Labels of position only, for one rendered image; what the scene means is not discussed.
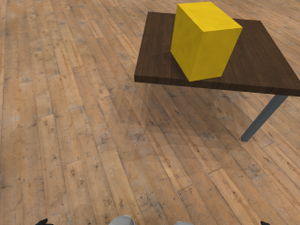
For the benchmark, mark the robot left thigh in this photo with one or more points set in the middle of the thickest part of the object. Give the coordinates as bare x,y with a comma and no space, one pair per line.
122,220

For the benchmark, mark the carton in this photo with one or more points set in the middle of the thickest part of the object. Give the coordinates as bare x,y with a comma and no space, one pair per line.
203,39

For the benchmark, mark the table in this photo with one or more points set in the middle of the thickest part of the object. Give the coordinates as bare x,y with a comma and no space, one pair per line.
256,65

